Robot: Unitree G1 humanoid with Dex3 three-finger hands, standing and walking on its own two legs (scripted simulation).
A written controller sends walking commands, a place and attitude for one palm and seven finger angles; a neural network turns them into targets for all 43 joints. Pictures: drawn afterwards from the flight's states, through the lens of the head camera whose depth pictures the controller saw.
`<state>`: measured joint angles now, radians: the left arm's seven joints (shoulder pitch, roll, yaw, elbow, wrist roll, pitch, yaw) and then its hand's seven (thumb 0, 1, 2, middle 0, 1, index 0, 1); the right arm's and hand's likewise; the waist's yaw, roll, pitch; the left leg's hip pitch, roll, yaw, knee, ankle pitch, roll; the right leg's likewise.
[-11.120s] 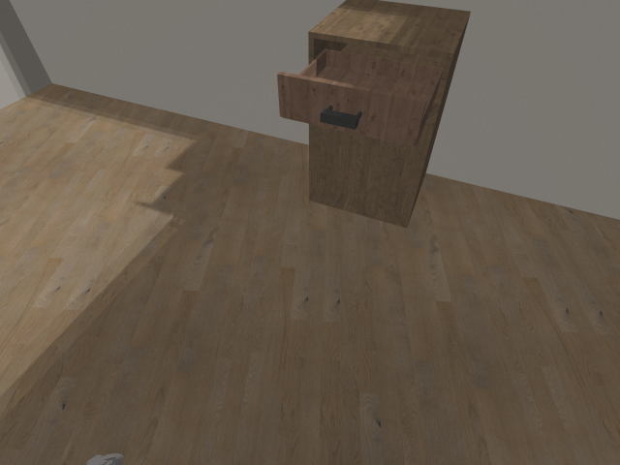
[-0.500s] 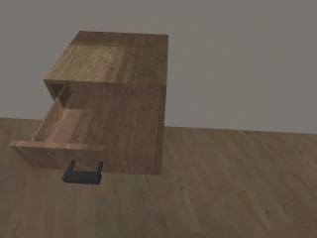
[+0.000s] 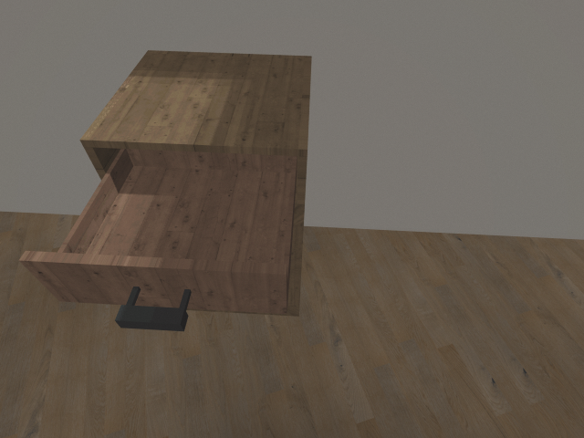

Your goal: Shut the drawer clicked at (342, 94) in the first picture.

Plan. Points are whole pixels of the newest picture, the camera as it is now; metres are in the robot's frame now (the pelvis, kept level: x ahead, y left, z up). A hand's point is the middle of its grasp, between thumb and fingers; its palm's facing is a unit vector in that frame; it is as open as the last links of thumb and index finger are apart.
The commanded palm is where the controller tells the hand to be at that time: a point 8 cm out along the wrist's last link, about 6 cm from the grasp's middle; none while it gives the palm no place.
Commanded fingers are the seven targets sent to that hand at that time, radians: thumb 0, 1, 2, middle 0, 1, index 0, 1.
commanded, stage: raise the hand and make a fist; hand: left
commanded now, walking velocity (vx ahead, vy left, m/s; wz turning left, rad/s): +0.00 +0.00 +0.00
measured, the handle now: (156, 305) +0.33 +0.26 -0.08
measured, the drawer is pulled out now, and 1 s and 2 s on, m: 0.30 0.30 0.30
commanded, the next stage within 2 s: bring the fist close to the handle in 1.82 s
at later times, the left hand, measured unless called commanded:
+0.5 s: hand out of the picture +0.10 +0.19 -0.03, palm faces +0.19 -0.98 -0.10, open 5.1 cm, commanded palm +0.10 +0.23 -0.04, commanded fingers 0.00 0.90 0.90 -0.80 -0.95 -0.80 -0.95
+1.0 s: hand (135, 427) +0.14 +0.21 -0.02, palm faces +0.02 -1.00 -0.06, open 3.2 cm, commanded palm +0.11 +0.26 +0.00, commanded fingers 0.00 0.90 0.90 -1.30 -1.49 -1.30 -1.49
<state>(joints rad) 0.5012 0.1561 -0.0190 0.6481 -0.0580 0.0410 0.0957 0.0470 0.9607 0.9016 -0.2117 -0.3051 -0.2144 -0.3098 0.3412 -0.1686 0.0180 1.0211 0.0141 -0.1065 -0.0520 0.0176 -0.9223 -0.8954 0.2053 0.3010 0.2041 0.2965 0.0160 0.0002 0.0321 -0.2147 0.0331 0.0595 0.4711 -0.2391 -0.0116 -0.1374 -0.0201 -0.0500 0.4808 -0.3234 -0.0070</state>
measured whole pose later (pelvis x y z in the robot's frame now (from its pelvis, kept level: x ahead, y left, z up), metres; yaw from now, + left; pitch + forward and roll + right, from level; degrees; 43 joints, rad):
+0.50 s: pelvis -0.05 -0.02 -0.09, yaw +3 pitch +11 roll -1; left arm 0.56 0.20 0.15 -0.03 -0.22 -0.55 -0.19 0.03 0.90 0.90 -0.61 -0.74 -0.61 -0.75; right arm 0.12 -0.23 -0.04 0.51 0.00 -0.23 -0.04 0.01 -0.91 -0.90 0.20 0.30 0.20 0.30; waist 0.06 0.01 -0.13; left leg -0.90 0.06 -0.05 1.15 -0.44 -0.04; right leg -0.77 -0.02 -0.14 1.16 -0.58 -0.05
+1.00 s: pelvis -0.04 +0.01 -0.07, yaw +2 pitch +12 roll -2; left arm 0.55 0.23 0.20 -0.06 -0.29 -0.40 -0.30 0.02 0.91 0.90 -1.11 -1.28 -1.11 -1.29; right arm 0.25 -0.26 -0.06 0.62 0.04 -0.25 -0.07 0.02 -0.90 -0.90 0.20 0.30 0.20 0.30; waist -0.02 0.03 -0.11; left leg -0.82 0.05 -0.01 1.04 -0.42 0.00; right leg -0.70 -0.02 -0.09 1.02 -0.52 -0.01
